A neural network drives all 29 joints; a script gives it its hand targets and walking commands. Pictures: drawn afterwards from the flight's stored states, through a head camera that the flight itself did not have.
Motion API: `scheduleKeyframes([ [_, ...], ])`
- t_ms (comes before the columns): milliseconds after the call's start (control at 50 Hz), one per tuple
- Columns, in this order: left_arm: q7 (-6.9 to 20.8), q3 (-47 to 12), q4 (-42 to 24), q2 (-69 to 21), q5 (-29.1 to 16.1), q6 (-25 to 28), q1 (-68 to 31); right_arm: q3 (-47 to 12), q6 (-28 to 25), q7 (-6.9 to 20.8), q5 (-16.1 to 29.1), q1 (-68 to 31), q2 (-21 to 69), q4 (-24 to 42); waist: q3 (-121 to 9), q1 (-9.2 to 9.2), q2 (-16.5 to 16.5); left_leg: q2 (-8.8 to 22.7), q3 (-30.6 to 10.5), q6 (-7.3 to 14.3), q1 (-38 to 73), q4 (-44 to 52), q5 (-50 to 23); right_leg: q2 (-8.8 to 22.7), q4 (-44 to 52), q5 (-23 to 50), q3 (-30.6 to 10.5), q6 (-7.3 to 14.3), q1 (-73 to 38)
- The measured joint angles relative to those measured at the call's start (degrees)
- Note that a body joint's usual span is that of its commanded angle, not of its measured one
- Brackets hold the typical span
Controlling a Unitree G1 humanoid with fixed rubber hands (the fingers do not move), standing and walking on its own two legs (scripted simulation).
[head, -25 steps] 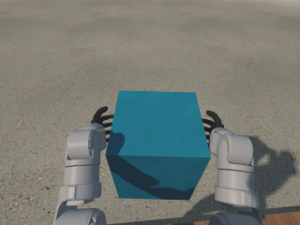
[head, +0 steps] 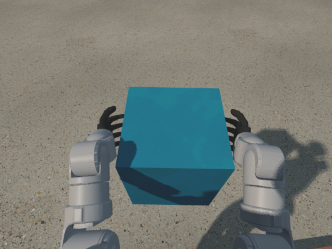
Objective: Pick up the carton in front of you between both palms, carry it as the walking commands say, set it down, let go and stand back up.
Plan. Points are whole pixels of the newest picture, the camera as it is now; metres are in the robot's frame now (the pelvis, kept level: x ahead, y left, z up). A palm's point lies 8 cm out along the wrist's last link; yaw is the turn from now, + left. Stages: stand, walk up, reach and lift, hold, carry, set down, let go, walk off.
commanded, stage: carry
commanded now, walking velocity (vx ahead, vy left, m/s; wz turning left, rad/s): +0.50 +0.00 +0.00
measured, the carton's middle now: (172, 151) +0.36 -0.01 +0.05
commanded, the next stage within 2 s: none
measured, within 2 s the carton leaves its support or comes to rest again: neither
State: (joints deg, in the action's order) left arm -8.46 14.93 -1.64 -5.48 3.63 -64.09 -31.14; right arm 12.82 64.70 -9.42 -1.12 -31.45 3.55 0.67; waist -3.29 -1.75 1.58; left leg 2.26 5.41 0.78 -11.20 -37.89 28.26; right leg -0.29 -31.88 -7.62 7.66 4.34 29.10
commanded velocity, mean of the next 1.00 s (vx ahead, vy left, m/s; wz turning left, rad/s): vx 0.50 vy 0.00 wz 0.00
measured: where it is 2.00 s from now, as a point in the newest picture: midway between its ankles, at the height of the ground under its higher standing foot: (159, 126)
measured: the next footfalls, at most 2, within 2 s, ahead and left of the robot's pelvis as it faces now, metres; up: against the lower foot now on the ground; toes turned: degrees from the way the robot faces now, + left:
left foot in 0.52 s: +0.49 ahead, +0.09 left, -0.10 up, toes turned +4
right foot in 1.00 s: +0.80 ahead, -0.04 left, -0.10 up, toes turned -5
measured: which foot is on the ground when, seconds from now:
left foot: down 0.00-0.00, up 0.02-0.50, down 0.52-1.00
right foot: down 0.00-0.56, up 0.58-0.98, down 1.00-1.00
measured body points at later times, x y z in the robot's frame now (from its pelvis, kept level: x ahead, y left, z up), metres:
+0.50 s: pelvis +0.29 +0.01 -0.05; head +0.29 +0.01 +0.40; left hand +0.63 +0.19 +0.07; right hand +0.64 -0.12 +0.06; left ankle +0.45 +0.10 -0.77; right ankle +0.10 -0.08 -0.72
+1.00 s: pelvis +0.62 +0.03 -0.11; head +0.66 +0.02 +0.34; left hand +0.96 +0.17 -0.04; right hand +0.96 -0.14 -0.04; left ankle +0.45 +0.09 -0.81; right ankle +0.76 -0.04 -0.83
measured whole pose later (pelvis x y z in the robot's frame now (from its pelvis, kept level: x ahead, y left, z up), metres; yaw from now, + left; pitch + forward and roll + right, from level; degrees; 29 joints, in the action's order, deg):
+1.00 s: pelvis +0.62 +0.03 -0.11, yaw +0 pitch +4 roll +0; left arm -7.7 12.4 -8.1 -7.8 3.9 -56.2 -20.1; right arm 10.2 56.3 -8.3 0.7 -22.5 4.9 4.5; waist 0.4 -3.2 0.9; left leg -3.0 5.0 4.1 -7.4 -38.9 30.0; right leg -1.5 -29.7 -1.1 8.0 5.2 32.4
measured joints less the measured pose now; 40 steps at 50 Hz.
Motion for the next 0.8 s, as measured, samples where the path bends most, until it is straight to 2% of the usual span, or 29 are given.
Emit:
scheduleKeyframes([
  [60, 0.0, -0.9, 1.1, -0.6, 0.8, 0.9, 0.7, 0.5, -0.1, 0.3, 0.4, 0.7, -0.6, -0.5, 0.7, 2.53, 0.0, -1.3, -4.2, 1.1, -9.4, -22.7, 0.6, -0.7, -5.2, -4.9, 0.2, 1.3, -0.1],
  [80, 0.0, -1.1, 1.1, -0.7, 0.7, 0.8, 1.4, 0.7, 0.2, 0.3, 0.1, 1.2, -0.1, -0.4, 1.0, 3.09, -0.4, -1.7, -4.6, 1.5, -12.5, -27.3, 0.0, -0.8, -5.3, -6.2, 0.0, 1.4, -0.8],
  [120, 0.0, -1.3, 0.5, -0.5, 0.1, 0.7, 2.9, 1.1, 0.6, 0.3, -0.8, 1.9, 1.0, 0.3, 1.6, 3.85, -0.9, -1.5, -4.8, 1.7, -17.7, -29.9, -2.1, -0.9, -4.2, -7.3, -0.2, 1.3, -2.7],
  [180, -0.2, -1.6, -1.5, 0.0, -1.2, 1.0, 3.7, 1.3, 0.6, 0.3, -1.6, 2.5, 2.3, 2.8, 2.9, 4.59, -1.2, -0.4, -4.9, 0.9, -23.1, -23.9, -4.0, -1.1, -2.5, -8.8, -0.3, 1.7, -5.5],
  [260, -0.3, -2.2, -3.5, 0.5, -2.5, 2.1, 2.4, 1.3, -0.1, 0.3, -1.7, 3.0, 2.5, 7.2, 3.6, 5.42, -1.0, 1.0, -5.3, 0.4, -28.6, -19.8, -13.3, -1.6, -1.6, -11.7, -0.2, 1.4, -8.9],
  [320, -0.4, -2.9, -3.0, 0.4, -2.7, 2.4, 1.2, 1.6, -0.1, 0.4, -1.7, 3.8, 2.2, 9.2, 2.6, 6.89, -0.6, 1.6, -6.1, 0.4, -31.1, -15.2, -22.2, -2.1, -2.6, -15.3, -0.6, 0.8, -11.4],
  [420, -0.4, -3.7, 0.7, 0.5, -2.7, 2.1, 0.4, 2.4, 0.9, 1.2, -2.8, 5.1, 2.3, 8.6, 0.1, 9.04, 1.1, 1.5, -5.1, 1.5, -27.7, 3.8, -42.0, -2.6, -7.8, -24.7, -1.6, -0.8, -16.4],
  [460, -0.4, -4.0, 2.6, 0.7, -2.8, 2.0, 0.2, 2.7, 1.0, 1.4, -3.4, 5.7, 2.6, 7.6, -1.0, 9.35, 1.7, 1.1, -3.8, 2.4, -24.6, 8.8, -46.7, -2.7, -10.8, -29.7, -1.8, -1.7, -19.1],
  [500, -0.4, -4.1, 4.5, 1.2, -2.7, 1.9, -0.2, 2.8, 0.9, 1.6, -4.0, 5.7, 2.7, 6.1, -1.7, 9.19, 1.9, 0.8, -1.9, 3.1, -20.3, 13.1, -48.0, -2.8, -14.9, -35.2, -2.0, -2.4, -21.9],
  [520, -0.4, -4.0, 5.4, 1.5, -2.7, 2.0, -0.3, 2.8, 0.7, 1.7, -4.2, 5.4, 2.7, 4.9, -1.8, 8.63, 2.1, 0.8, -0.7, 3.2, -17.4, 15.0, -47.1, -2.8, -19.2, -37.3, -2.0, -2.5, -22.7],
  [540, -0.4, -3.9, 6.1, 2.0, -2.8, 2.0, -0.4, 2.7, 0.3, 1.7, -4.5, 4.9, 2.9, 3.4, -1.8, 7.76, 1.5, 0.2, 0.0, 3.4, -14.3, 14.8, -38.7, -1.9, -25.7, -35.3, -2.2, -2.6, -22.1],
  [560, -0.3, -3.7, 6.9, 2.6, -3.0, 2.1, -0.8, 2.5, -0.3, 1.8, -4.8, 4.3, 3.1, 2.0, -1.8, 6.62, 0.3, -0.9, 0.2, 3.7, -13.3, 12.3, -26.8, -0.7, -33.7, -33.7, -2.9, -2.2, -20.1],
  [580, -0.3, -3.7, 7.6, 3.3, -3.3, 2.5, -1.2, 2.4, -1.1, 1.8, -5.0, 3.6, 3.1, 0.6, -1.3, 5.32, -1.2, -2.4, 0.6, 4.3, -14.6, 7.7, -19.0, 0.1, -41.7, -32.4, -4.7, -2.2, -17.0],
  [620, -0.3, -3.4, 7.6, 3.4, -3.3, 2.6, -0.2, 1.8, -1.8, 1.4, -4.6, 3.5, 3.0, -1.0, 0.1, 3.11, -2.0, -3.6, 1.3, 5.7, -16.4, 1.7, -16.8, -0.2, -51.9, -27.9, -7.6, -2.6, -10.3],
  [680, -0.4, -2.5, 5.3, 1.5, -2.2, 2.5, 2.2, 1.6, -2.3, 1.3, -2.6, 5.3, 2.9, -0.5, 2.7, 0.91, -2.4, -4.5, 1.6, 6.1, -15.6, -0.6, -12.1, 0.8, -51.8, -20.6, -8.2, -2.3, -0.1],
  [800, -0.2, -1.6, -2.4, -1.7, -0.6, 5.4, 7.1, 0.4, -6.6, 1.1, 0.7, 8.0, 2.8, 2.5, 6.6, -2.30, -2.1, -5.3, 1.5, 6.3, -10.2, 1.2, -7.0, 3.1, -36.9, -13.5, -6.7, -2.6, 14.5],
])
